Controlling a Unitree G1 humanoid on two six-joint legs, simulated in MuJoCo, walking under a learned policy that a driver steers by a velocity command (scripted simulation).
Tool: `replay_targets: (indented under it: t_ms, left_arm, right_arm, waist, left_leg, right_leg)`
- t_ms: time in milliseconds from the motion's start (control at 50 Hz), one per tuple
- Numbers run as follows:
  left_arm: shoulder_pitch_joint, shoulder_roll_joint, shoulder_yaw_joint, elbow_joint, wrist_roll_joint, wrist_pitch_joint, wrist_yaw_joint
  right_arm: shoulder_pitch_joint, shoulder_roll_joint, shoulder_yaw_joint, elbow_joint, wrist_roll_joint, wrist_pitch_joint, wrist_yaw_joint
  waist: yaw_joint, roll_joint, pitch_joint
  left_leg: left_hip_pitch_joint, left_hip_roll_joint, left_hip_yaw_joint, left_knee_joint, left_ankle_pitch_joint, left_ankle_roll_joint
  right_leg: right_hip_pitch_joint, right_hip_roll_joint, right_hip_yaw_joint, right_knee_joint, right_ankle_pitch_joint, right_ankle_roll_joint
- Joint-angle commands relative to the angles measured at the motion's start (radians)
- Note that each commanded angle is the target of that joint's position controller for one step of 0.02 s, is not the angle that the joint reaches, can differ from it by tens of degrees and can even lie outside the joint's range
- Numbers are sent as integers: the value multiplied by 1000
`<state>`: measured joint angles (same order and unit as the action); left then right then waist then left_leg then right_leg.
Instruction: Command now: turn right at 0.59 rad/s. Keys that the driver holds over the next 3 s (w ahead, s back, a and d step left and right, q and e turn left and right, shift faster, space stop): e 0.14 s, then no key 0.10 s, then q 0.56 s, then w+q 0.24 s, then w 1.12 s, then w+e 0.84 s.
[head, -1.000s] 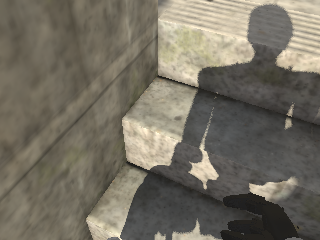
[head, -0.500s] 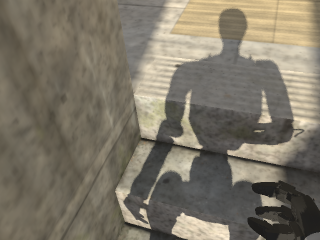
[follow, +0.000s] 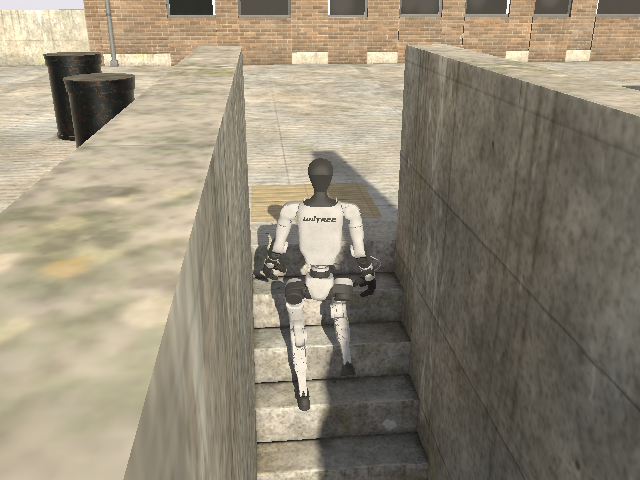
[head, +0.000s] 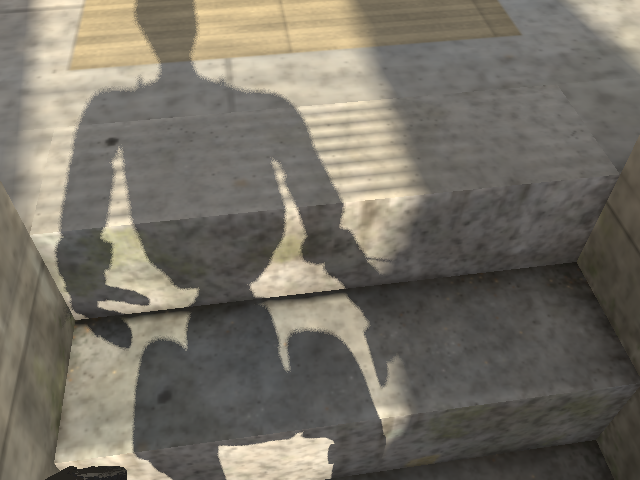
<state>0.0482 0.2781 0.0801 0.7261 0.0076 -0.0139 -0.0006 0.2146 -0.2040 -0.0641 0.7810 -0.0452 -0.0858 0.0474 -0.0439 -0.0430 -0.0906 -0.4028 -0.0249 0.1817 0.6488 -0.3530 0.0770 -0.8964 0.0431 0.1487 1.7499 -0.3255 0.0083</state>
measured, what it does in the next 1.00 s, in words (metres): walks ahead: right foot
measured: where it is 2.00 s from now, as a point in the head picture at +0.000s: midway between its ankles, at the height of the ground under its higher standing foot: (372, 413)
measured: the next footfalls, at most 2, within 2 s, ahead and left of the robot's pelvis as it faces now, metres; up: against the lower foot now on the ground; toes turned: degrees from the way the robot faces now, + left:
right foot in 0.30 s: +0.08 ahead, -0.15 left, +0.00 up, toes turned -12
right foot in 1.02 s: +0.10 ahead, -0.18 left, +0.00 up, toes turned +13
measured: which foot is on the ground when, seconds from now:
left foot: down 0.00-1.00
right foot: up 0.00-0.28, down 0.30-0.72, up 0.74-1.00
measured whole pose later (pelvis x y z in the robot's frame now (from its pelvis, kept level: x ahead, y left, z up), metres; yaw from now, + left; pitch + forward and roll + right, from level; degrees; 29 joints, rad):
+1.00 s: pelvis +0.07 -0.07 +0.01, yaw +10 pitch +8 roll +1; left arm 0.05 0.21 0.07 0.66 0.01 -0.07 0.01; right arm 0.30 -0.25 -0.07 0.75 0.02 -0.03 0.03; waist -0.08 -0.02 -0.12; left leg -0.39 -0.04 -0.24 0.58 -0.34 0.01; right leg -0.47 0.00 0.04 0.75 -0.33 0.04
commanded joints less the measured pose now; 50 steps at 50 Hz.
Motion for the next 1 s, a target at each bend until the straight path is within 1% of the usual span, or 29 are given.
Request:
replay_targets:
  t_ms: [20,60,100,140,200,240,280,300,320,340,360,380,400,420,480,520,560,640,680,740,780,800,820,840,860,900,920,960,1000]
  left_arm:
    - [16,20,-19,-68,9,2,-28]
    - [-50,45,-15,-118,31,-12,-32]
    - [-117,-5,-46,-149,29,-15,-38]
    - [-114,-48,-72,-154,31,-10,-71]
    - [-66,-47,-71,-188,27,-18,-66]
    - [-49,-51,-69,-202,21,-24,-70]
    - [-12,-18,-48,-175,-7,-53,-37]
    - [58,28,-19,-163,8,-57,-8]
    - [146,128,-6,-134,0,-53,4]
    - [188,48,-28,-106,-12,-34,-29]
    - [141,-135,-72,-174,78,11,14]
    - [104,-129,-85,-161,86,20,32]
    - [78,70,-28,-110,-16,-10,-29]
    - [-10,31,-38,-140,-29,-26,-36]
    - [-131,-73,-79,-139,-21,-30,-58]
    - [-34,-26,-53,-97,-17,-24,-63]
    - [33,79,0,-101,10,-35,1]
    - [22,64,20,-98,-8,-62,49]
    - [-51,60,35,-129,-20,-57,57]
    - [-199,3,35,-194,-10,-50,50]
    - [-214,-55,4,-190,-13,-60,35]
    - [-183,-57,-2,-175,2,-55,24]
    - [-151,-28,18,-150,27,-63,8]
    - [-113,8,31,-141,19,-79,19]
    - [-130,26,29,-164,2,-73,42]
    - [-43,11,16,-144,10,-87,40]
    - [-15,12,24,-119,-3,-83,26]
    - [156,-36,10,-58,-3,-55,18]
    - [136,-5,13,-85,3,-47,3]
  right_arm:
    - [-192,-49,34,-130,-12,-37,3]
    - [-109,-120,14,-117,-1,-34,-6]
    - [-15,-166,5,-68,-6,-24,-26]
    - [-96,-175,-4,-125,-13,-28,-52]
    - [-87,-173,2,-130,-21,-37,-67]
    - [-100,-173,-5,-153,-28,-18,-79]
    - [-37,-167,5,-107,-3,31,-28]
    - [68,-89,22,-71,-15,38,2]
    - [138,30,63,-89,14,21,26]
    - [127,-13,56,-76,46,0,39]
    - [16,-46,21,-44,172,25,-53]
    - [-15,-3,36,-76,134,43,-91]
    - [50,-14,42,-70,65,17,-2]
    - [75,-16,38,-49,47,11,29]
    - [200,37,65,19,60,6,57]
    - [137,-5,79,-10,64,5,44]
    - [42,-72,63,-73,50,7,-4]
    - [122,-28,43,-65,48,-2,-42]
    - [156,-29,33,-66,42,-4,-33]
    - [245,-122,4,-36,43,-1,-22]
    - [259,-214,-37,-18,43,-15,-16]
    - [221,-213,-37,-15,42,-25,-8]
    - [154,-196,-27,-38,40,-9,1]
    - [47,-160,-11,-91,42,5,3]
    - [132,-138,-9,-63,48,22,-10]
    - [-102,-184,-19,-146,61,18,-3]
    - [-136,-208,-33,-167,69,21,-7]
    - [-234,-191,-36,-201,53,28,-29]
    - [-46,-166,-50,-125,76,42,-12]
  waist:
    - [78,36,-45]
    - [45,46,-33]
    - [15,72,-8]
    - [1,110,12]
    - [25,138,-29]
    - [46,50,-20]
    - [67,58,-35]
    - [61,-39,-106]
    - [35,-266,-261]
    - [76,-196,-169]
    - [151,-26,-163]
    - [107,-40,-73]
    - [4,-77,27]
    - [-22,20,5]
    - [-107,47,43]
    - [-29,6,-7]
    - [77,43,-59]
    - [31,47,-42]
    - [2,60,-59]
    - [-57,222,-58]
    - [-128,356,-41]
    - [-114,332,-57]
    - [-78,173,-30]
    - [-29,115,-7]
    - [-50,68,-54]
    - [66,108,-35]
    - [62,122,-35]
    - [140,177,-76]
    - [80,161,-86]
  left_leg:
    - [139,225,-239,-232,443,207]
    - [277,287,-258,-255,495,244]
    - [402,336,-267,-274,509,244]
    - [332,319,-176,-330,426,206]
    - [358,373,-173,-289,584,192]
    - [396,343,-127,-223,542,169]
    - [333,302,-98,-104,576,151]
    - [201,259,-34,38,570,58]
    - [-15,136,-17,238,51,-44]
    - [-135,100,-120,443,-212,-156]
    - [-42,120,-157,476,-123,-151]
    - [-32,106,-182,474,-115,-159]
    - [-129,138,-220,561,-231,-210]
    - [-93,163,-265,519,-210,-201]
    - [140,142,-219,102,78,-188]
    - [48,105,-235,27,244,-121]
    - [-81,91,-256,49,298,-37]
    - [-105,81,-260,115,245,-14]
    - [-22,82,-286,61,278,27]
    - [194,191,-569,-137,468,174]
    - [280,344,-810,-272,547,298]
    - [281,305,-774,-248,500,260]
    - [232,255,-738,-245,249,204]
    - [134,237,-707,-256,118,189]
    - [174,197,-720,-239,60,180]
    - [-83,160,-615,-317,-3,113]
    - [-141,130,-607,-327,11,140]
    - [-121,150,-682,-253,46,149]
    - [19,154,-669,-192,192,179]
  right_leg:
    - [-43,-51,-32,-8,63,1]
    - [-68,-89,-74,-196,-6,22]
    - [-88,-132,-98,-413,-68,17]
    - [80,-145,-189,-571,-123,-4]
    - [224,-167,-120,-702,-84,-36]
    - [286,-132,-158,-944,-20,-59]
    - [525,-38,-230,-1252,186,-122]
    - [781,-64,-145,-1223,548,-188]
    - [1077,-271,113,-1193,1143,-363]
    - [1020,-379,254,-1215,976,-384]
    - [850,-415,83,-1334,1071,-307]
    - [779,-375,24,-1348,1024,-281]
    - [720,-288,53,-1275,831,-246]
    - [665,-313,1,-1285,726,-226]
    - [501,-203,-114,-1303,343,-142]
    - [663,-210,-115,-1266,311,-136]
    - [801,-203,-130,-1227,293,-180]
    - [709,-296,-60,-1272,370,-264]
    - [650,-254,-170,-1225,327,-222]
    - [330,-109,-328,-919,21,-89]
    - [55,-39,-217,-412,-322,-8]
    - [-23,-51,-124,-143,-335,4]
    - [-73,-76,-103,-90,-285,3]
    - [-51,-96,-108,-134,-234,-1]
    - [-69,-73,-71,-328,-251,-14]
    - [322,-86,-98,-629,-293,0]
    - [443,-55,-130,-813,-281,37]
    - [640,-55,-83,-1005,132,47]
    - [674,-26,-157,-1232,82,29]
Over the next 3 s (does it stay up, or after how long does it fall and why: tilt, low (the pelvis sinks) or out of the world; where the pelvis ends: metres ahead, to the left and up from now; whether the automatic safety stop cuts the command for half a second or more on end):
stays up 0.92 0.03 0.62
